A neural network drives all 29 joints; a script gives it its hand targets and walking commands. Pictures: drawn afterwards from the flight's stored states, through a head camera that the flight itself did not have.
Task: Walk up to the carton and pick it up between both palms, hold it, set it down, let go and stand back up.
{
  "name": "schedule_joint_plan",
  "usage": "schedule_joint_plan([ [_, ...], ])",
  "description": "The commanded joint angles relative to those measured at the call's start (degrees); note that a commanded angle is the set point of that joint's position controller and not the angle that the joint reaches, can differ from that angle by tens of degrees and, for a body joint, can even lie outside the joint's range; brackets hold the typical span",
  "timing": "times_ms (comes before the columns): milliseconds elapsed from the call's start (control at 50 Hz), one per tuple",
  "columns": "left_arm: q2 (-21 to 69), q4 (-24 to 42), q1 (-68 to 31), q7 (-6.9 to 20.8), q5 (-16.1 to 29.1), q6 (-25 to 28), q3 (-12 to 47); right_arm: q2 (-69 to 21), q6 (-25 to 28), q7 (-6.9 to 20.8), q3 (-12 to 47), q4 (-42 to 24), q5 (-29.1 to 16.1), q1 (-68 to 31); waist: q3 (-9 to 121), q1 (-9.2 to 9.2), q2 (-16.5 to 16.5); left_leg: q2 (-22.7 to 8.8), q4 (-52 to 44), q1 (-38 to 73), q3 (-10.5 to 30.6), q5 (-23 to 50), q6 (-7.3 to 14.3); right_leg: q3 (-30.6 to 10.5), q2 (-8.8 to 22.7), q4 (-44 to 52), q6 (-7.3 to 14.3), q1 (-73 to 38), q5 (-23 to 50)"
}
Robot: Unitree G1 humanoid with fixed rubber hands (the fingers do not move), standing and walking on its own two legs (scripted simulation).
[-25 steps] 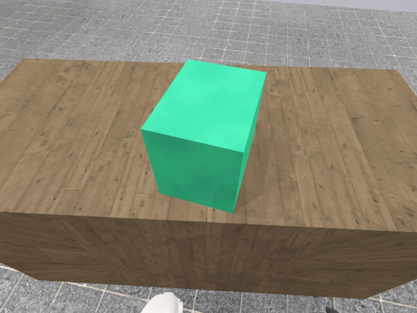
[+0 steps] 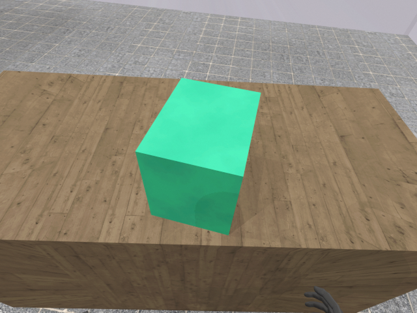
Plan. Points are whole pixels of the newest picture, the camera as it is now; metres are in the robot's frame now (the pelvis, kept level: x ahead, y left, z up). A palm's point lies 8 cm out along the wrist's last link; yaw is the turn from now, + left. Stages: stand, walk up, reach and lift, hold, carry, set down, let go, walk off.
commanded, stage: walk up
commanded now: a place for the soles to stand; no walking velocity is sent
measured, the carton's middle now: (204, 155) +0.44 +0.01 +0.05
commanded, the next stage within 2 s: reach and lift in 1.14 s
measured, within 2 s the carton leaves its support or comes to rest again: neither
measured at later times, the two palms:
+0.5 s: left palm out of the picture +0.07 +0.27 -0.11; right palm out of the picture +0.08 -0.25 -0.10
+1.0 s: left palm out of the picture +0.06 +0.28 -0.11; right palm out of the picture +0.11 -0.23 -0.10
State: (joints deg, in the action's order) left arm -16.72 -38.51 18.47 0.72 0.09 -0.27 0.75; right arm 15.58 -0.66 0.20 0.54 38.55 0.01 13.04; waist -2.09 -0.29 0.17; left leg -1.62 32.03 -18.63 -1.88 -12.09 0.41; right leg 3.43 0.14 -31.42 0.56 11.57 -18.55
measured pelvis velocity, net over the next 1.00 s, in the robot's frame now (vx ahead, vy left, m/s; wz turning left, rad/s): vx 0.01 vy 0.02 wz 0.03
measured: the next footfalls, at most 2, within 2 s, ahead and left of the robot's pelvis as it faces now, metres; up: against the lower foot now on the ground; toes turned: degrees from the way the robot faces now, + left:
none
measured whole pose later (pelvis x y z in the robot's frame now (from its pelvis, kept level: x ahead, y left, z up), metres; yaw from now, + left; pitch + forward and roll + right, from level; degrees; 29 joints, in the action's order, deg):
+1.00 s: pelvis +0.01 +0.02 +0.00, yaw +2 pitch -1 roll -1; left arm -16.1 -39.9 21.7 0.0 -0.6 0.2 0.1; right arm 14.9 -1.0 0.8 0.1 42.8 0.2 16.0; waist -1.3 0.2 -0.2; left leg 1.0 30.9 -17.8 -1.2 -12.4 2.2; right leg 4.4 2.6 -29.7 -1.3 9.7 -19.1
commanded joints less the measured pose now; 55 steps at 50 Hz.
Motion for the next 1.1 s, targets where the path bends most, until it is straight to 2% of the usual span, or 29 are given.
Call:
schedule_joint_plan([
  [0,-7.3,4.6,1.2,-0.2,0.2,1.0,-2.4,7.4,1.5,-0.3,-2.2,-4.4,0.2,-0.3,2.6,0.14,1.0,-4.9,-3.9,5.4,6.9,9.6,2.5,-7.1,6.5,6.9,1.7,3.5,8.3],
  [40,-7.1,4.6,0.9,-0.2,0.1,0.8,-2.5,8.0,1.5,-0.3,-2.6,-4.0,0.1,0.5,2.7,0.04,0.4,-5.1,-5.1,4.1,7.3,5.6,2.4,-6.5,5.8,6.8,1.7,2.9,4.7],
  [80,-6.8,4.7,0.7,-0.2,0.1,0.8,-2.6,7.8,1.5,-0.2,-2.6,-3.9,0.1,0.2,1.1,-0.23,-0.8,-4.8,-5.4,2.3,7.0,5.1,2.4,-7.0,6.2,7.0,1.7,2.9,5.0],
  [100,-7.1,4.6,0.8,-0.1,0.2,0.8,-2.7,7.5,1.5,-0.2,-2.5,-3.8,0.2,0.6,1.1,-0.19,0.6,-4.5,-5.4,3.6,6.8,4.8,2.2,-7.0,6.3,7.6,1.8,3.7,4.7],
  [160,-7.7,4.4,0.0,-0.3,0.1,0.9,-2.8,7.6,1.7,-0.2,-2.6,-3.5,0.2,1.9,2.3,0.30,1.7,-4.6,-5.4,3.9,7.0,4.5,2.2,-6.7,6.3,7.4,2.0,3.1,4.3],
  [200,-7.0,4.1,0.7,-0.3,0.1,1.0,-2.5,7.9,1.7,-0.2,-2.6,-2.9,0.3,1.8,3.3,0.08,-2.1,-4.9,-5.8,4.2,6.8,5.7,2.3,-6.9,6.3,7.1,1.8,1.9,5.8],
  [220,-7.3,4.1,0.6,-0.4,-0.1,1.0,-2.8,7.8,1.7,-0.2,-2.6,-2.9,0.3,2.5,4.3,0.22,-1.4,-4.7,-5.9,4.1,7.2,5.3,2.3,-6.5,6.1,6.7,1.8,1.4,5.0],
  [240,-6.8,4.6,1.1,-0.5,-0.5,1.3,-2.9,7.8,1.3,0.0,-2.7,-2.2,0.4,3.0,3.6,0.21,-2.5,-4.0,-6.0,3.7,6.9,2.1,2.5,-7.0,6.6,8.0,1.9,1.6,1.6],
  [260,-7.2,4.5,1.0,-0.5,-0.7,1.3,-3.1,7.6,1.1,0.0,-2.7,-1.8,0.4,3.3,3.1,0.58,-1.8,-3.8,-6.6,3.4,7.0,-1.3,2.3,-7.0,6.4,8.5,2.0,2.3,-1.6],
  [340,-7.6,4.7,0.5,-0.6,-0.5,1.5,-3.4,7.2,0.8,0.3,-2.9,-1.8,0.5,3.6,-1.9,0.75,0.6,-2.8,-5.5,3.2,6.4,-0.8,1.8,-7.9,7.5,10.8,2.1,7.4,-3.8],
  [400,-7.2,4.6,0.9,-0.6,-0.5,1.6,-3.2,7.6,1.1,0.4,-3.0,-1.1,0.7,4.8,0.3,0.96,2.1,-3.4,-5.6,4.9,7.7,0.4,2.1,-6.6,7.1,9.8,2.0,6.4,-2.3],
  [460,-6.8,4.4,2.2,-0.5,-0.4,1.8,-3.2,8.1,1.3,0.3,-3.1,-1.0,0.7,4.6,1.8,0.69,-1.8,-3.9,-7.0,4.5,8.9,-0.3,2.4,-5.8,6.6,8.3,1.8,4.5,-1.8],
  [520,-6.1,4.3,3.3,-0.6,-0.6,1.8,-3.1,8.2,1.4,0.2,-3.1,-0.4,0.3,4.3,1.8,-0.13,-1.7,-4.4,-7.1,3.7,8.9,4.2,2.8,-5.5,6.1,7.0,1.1,2.4,2.6],
  [560,-6.3,4.0,3.2,-0.8,-0.7,1.8,-3.1,7.9,1.3,0.2,-2.8,-0.4,0.1,5.2,2.2,0.38,-0.9,-4.5,-7.6,3.5,9.6,2.1,3.1,-5.5,6.0,7.2,1.3,1.9,1.0],
  [600,-6.0,3.7,3.8,-1.0,-0.7,1.6,-3.0,7.9,1.0,0.2,-2.9,-0.6,0.2,4.3,1.6,0.29,-3.2,-4.7,-9.0,2.9,9.5,-1.4,3.3,-5.0,5.7,6.7,1.0,2.7,-0.1],
  [640,-6.1,3.9,3.3,-1.0,-0.7,1.5,-3.2,7.4,0.9,0.2,-2.8,-0.5,0.1,4.4,-0.7,0.34,-1.8,-4.5,-9.3,0.7,10.1,-1.5,3.3,-4.4,5.5,6.7,1.0,2.2,0.8],
  [700,-6.8,3.6,4.0,-0.9,-0.6,1.8,-3.1,7.9,1.1,0.2,-2.8,-0.4,0.4,4.7,1.2,0.63,-0.3,-3.9,-6.8,4.3,9.1,5.8,3.0,-4.8,6.3,7.5,1.1,2.9,3.3],
  [720,-6.4,3.0,5.2,-0.9,-0.7,1.9,-3.0,8.2,1.1,0.2,-3.0,-0.2,0.3,5.0,2.8,0.50,-3.2,-4.0,-7.5,4.9,9.3,4.2,3.6,-4.6,6.2,6.8,1.0,1.7,1.8],
  [820,-6.4,3.2,4.8,-1.1,-0.7,1.8,-2.9,7.5,0.9,0.2,-2.8,-0.2,0.1,3.7,1.6,0.53,-1.1,-4.1,-7.4,4.2,9.4,4.6,3.7,-4.5,6.3,7.4,0.8,2.1,2.1],
  [1080,-6.8,3.0,5.6,-1.1,-0.7,1.7,-3.1,7.4,0.8,0.2,-2.8,0.8,0.1,2.9,1.2,0.64,-0.7,-3.3,-6.4,4.8,9.1,6.9,3.4,-4.2,7.0,7.9,1.1,1.9,3.0],
])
